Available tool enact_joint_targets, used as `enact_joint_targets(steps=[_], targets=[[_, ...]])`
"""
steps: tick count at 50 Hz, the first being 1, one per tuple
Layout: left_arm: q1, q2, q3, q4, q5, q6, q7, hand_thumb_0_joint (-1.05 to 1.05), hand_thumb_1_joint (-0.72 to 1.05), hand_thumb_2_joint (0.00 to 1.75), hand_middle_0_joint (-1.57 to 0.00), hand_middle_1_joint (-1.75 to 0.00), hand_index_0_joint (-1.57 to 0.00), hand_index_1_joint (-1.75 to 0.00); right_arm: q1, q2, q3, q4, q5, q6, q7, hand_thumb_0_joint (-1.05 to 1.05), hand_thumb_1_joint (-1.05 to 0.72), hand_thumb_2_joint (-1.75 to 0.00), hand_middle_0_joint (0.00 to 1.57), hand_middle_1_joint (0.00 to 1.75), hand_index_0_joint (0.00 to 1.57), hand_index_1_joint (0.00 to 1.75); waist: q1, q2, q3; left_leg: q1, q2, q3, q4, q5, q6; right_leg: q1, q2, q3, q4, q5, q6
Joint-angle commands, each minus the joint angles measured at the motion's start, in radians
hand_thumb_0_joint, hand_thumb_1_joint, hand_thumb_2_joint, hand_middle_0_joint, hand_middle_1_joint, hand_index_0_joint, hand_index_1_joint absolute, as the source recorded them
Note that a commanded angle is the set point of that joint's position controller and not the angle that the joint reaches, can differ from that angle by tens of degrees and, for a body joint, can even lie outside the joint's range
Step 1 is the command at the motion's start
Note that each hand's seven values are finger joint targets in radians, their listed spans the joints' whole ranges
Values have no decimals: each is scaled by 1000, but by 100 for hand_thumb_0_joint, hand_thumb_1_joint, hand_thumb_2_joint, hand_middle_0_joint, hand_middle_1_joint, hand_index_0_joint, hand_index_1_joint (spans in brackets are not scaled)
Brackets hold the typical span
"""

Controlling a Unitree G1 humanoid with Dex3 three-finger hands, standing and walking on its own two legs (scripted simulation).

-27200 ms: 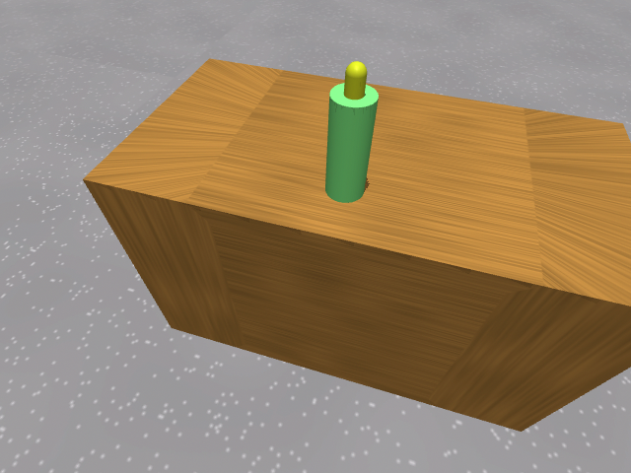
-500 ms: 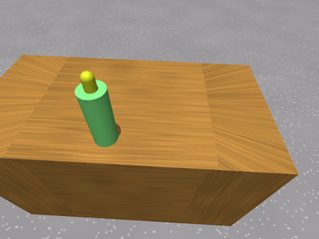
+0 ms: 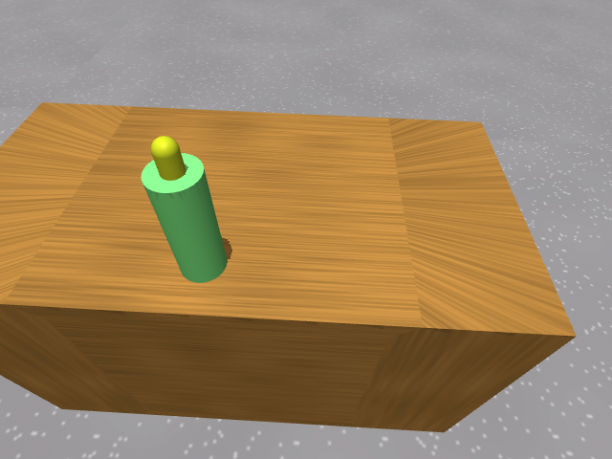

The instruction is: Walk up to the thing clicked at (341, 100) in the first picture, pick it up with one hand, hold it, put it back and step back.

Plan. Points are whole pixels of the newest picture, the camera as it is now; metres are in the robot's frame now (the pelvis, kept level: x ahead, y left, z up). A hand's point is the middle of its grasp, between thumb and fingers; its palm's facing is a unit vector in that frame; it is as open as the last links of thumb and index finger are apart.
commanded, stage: stand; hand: left
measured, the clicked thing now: (186, 212) +0.45 +0.19 +0.05
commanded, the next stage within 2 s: step back in 0.82 s
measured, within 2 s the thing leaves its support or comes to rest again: neither
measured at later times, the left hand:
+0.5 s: hand out of the picture +0.07 +0.25 -0.16, palm faces -0.05 -0.94 -0.34, open 7.4 cm
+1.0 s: hand out of the picture +0.06 +0.26 -0.16, palm faces -0.04 -0.92 -0.40, open 7.4 cm
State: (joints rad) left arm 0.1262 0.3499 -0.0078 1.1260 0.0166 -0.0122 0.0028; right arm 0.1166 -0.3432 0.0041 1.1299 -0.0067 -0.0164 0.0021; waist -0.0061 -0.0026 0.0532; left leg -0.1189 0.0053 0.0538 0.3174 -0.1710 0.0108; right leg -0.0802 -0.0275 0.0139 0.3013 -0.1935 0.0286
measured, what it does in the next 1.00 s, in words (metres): stands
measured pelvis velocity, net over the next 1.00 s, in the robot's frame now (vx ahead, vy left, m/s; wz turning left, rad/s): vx -0.03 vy -0.01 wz -0.01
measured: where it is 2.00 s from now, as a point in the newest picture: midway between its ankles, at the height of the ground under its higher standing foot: outside the picture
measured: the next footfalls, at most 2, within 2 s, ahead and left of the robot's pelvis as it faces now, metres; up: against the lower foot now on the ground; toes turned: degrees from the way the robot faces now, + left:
left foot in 1.58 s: -0.14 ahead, +0.10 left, +0.00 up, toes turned +4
right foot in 1.98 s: -0.26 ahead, -0.16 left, +0.00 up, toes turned +1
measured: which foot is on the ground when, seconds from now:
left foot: down 0.00-1.00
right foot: down 0.00-1.00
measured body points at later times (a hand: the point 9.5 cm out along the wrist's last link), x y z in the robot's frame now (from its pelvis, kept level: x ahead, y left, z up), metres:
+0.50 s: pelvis +0.00 +0.00 +0.00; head +0.01 +0.01 +0.45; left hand +0.08 +0.30 -0.14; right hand +0.07 -0.30 -0.13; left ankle +0.00 +0.11 -0.75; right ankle -0.02 -0.14 -0.75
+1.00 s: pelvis -0.03 -0.01 -0.01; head +0.02 -0.01 +0.44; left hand +0.06 +0.31 -0.14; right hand +0.06 -0.32 -0.14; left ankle +0.00 +0.11 -0.75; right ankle -0.04 -0.13 -0.73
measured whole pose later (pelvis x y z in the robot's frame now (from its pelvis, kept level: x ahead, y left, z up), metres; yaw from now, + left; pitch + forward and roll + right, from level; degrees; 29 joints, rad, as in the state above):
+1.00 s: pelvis -0.03 -0.01 -0.01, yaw +0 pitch -2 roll +0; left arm 0.10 0.40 0.04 1.01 0.01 0.03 0.01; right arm 0.07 -0.36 -0.04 1.02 0.00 0.03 0.00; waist -0.01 -0.01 0.15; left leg -0.24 0.03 0.05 0.47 -0.20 0.02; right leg -0.30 0.00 0.01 0.73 -0.43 -0.03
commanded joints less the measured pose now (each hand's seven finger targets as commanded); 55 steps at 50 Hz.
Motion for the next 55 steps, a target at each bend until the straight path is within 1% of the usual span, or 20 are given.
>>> enact_joint_targets(steps=[1, 11, 20, 28, 38, 40, 41, 43, 44, 45, 46, 47, 48, 49, 50, 51, 52, 53, 54, 55], targets=[[-24, 207, 38, -60, -7, -17, 9, 0, 90, 90, -20, -30, -20, -30, -24, -213, -43, -52, -3, -22, -11, 0, -90, -90, 20, 30, 20, 30, 3, 5, -80, 62, 135, -119, -42, 170, 12, -34, -113, 80, -42, 161, -49], [-25, 206, 39, -61, -4, -21, 12, 0, 90, 90, -20, -30, -20, -30, -30, -215, -46, -59, -2, -17, -10, 0, -90, -90, 20, 30, 20, 30, 2, 1, -87, 68, 137, -116, -29, 186, 18, -23, -117, 79, -47, 202, -46], [-30, 205, 42, -65, -3, -20, 11, 0, 90, 90, -20, -30, -20, -30, -35, -215, -47, -64, -2, -19, -11, 0, -90, -90, 20, 30, 20, 30, 2, 14, -90, 66, 138, -117, -35, 183, 18, -18, -115, 81, -46, 193, -48], [-25, 203, 42, -61, -4, -17, 10, 0, 90, 90, -20, -30, -20, -30, -37, -218, -50, -64, -2, -20, -11, 0, -90, -90, 20, 30, 20, 30, 3, 8, -69, 62, 139, -122, -46, 148, 15, -38, -107, 76, -46, 134, -47], [-21, 208, 43, -59, -4, -17, 8, 0, 90, 90, -20, -30, -20, -30, -24, -215, -48, -58, -3, -20, -9, 0, -90, -90, 20, 30, 20, 30, 1, 9, -67, 45, 136, -125, -56, 113, 17, -28, -110, 82, -51, 119, -48], [-18, 203, 42, -65, -2, -17, 8, 0, 90, 90, -20, -30, -20, -30, -34, -217, -50, -64, -2, -21, -10, 0, -90, -90, 20, 30, 20, 30, 6, 9, -90, 67, 141, -123, -47, 139, 20, -31, -109, 78, -45, 135, -47], [-43, 271, 76, -103, -16, -4, 13, 0, 90, 90, -20, -30, -20, -30, -50, -291, -80, -73, 3, -2, -8, 0, -90, -90, 20, 30, 20, 30, -1, 3, 5, 8, 144, -148, 21, 336, 41, -113, -71, 55, 87, 270, -50], [-11, 231, 71, -127, -24, 8, 20, 0, 90, 90, -20, -30, -20, -30, -28, -288, -89, -97, 15, 8, -9, 0, -90, -90, 20, 30, 20, 30, -2, 57, -59, 39, 190, -146, 51, 522, 94, -117, -30, 2, 204, 233, -52], [-7, 218, 71, -137, -24, 16, 21, 0, 90, 90, -20, -30, -20, -30, -21, -296, -98, -110, 14, 15, -10, 0, -90, -90, 20, 30, 20, 30, -9, 81, -80, 18, 220, -170, 45, 526, 125, -118, -3, -16, 263, 163, -51], [12, 212, 74, -152, -21, 24, 21, 0, 90, 90, -20, -30, -20, -30, -33, -307, -109, -130, 14, 20, -11, 0, -90, -90, 20, 30, 20, 30, -4, 116, -111, 22, 257, -190, 45, 515, 163, -129, 17, -27, 334, 45, -56], [12, 212, 76, -167, -16, 33, 19, 0, 90, 90, -20, -30, -20, -30, -44, -313, -113, -149, 9, 24, -13, 0, -90, -90, 20, 30, 20, 30, -3, 155, -122, -2, 289, -210, 40, 490, 201, -148, 30, -18, 423, -149, -62], [14, 213, 81, -180, -12, 42, 18, 0, 90, 90, -20, -30, -20, -30, -45, -311, -117, -165, 2, 26, -16, 0, -90, -90, 20, 30, 20, 30, -9, 189, -123, -22, 324, -242, 32, 443, 237, -184, 36, -1, 524, -303, -70], [36, 217, 88, -189, -11, 48, 16, 0, 90, 90, -20, -30, -20, -30, -50, -313, -120, -185, -2, 30, -18, 0, -90, -90, 20, 30, 20, 30, -5, 208, -120, -43, 357, -269, 43, 432, 267, -208, 28, 23, 609, -361, -73], [59, 213, 91, -194, -13, 52, 16, 0, 90, 90, -20, -30, -20, -30, -69, -305, -122, -207, -9, 33, -20, 0, -90, -90, 20, 30, 20, 30, 7, 188, -120, -54, 356, -251, 77, 439, 270, -223, 19, 44, 619, -368, -75], [60, 213, 94, -201, -13, 53, 15, 0, 90, 90, -20, -30, -20, -30, -76, -297, -121, -221, -12, 37, -21, 0, -90, -90, 20, 30, 20, 30, 6, 161, -119, -81, 329, -232, 109, 440, 255, -222, 29, 46, 623, -353, -77], [83, 200, 96, -204, -15, 53, 13, 0, 90, 90, -20, -30, -20, -30, -96, -294, -119, -234, -13, 40, -22, 0, -90, -90, 20, 30, 20, 30, 24, 168, -110, -102, 312, -216, 137, 405, 228, -212, 25, 47, 567, -314, -67], [108, 194, 96, -204, -9, 48, 13, 0, 90, 90, -20, -30, -20, -30, -116, -293, -117, -245, -10, 46, -21, 0, -90, -90, 20, 30, 20, 30, 40, 158, -118, -89, 279, -199, 190, 347, 193, -192, 19, 37, 415, -239, -58], [144, 192, 100, -195, 0, 37, 15, 0, 90, 90, -20, -30, -20, -30, -137, -287, -112, -253, 1, 55, -16, 0, -90, -90, 20, 30, 20, 30, 64, 137, -122, -75, 234, -166, 259, 279, 145, -157, 16, 11, 220, -89, -44], [125, 212, 110, -200, 11, 29, 19, 0, 90, 90, -20, -30, -20, -30, -122, -258, -103, -251, 7, 63, -10, 0, -90, -90, 20, 30, 20, 30, 51, 58, -96, -124, 160, -130, 315, 176, 99, -112, 10, 17, 106, 98, -35], [90, 276, 133, -222, 22, 19, 24, 0, 90, 90, -20, -30, -20, -30, -67, -204, -84, -255, 17, 67, -7, 0, -90, -90, 20, 30, 20, 30, 20, -104, -77, -228, 58, -88, 428, -10, 48, -67, -119, 207, 47, 260, -56]])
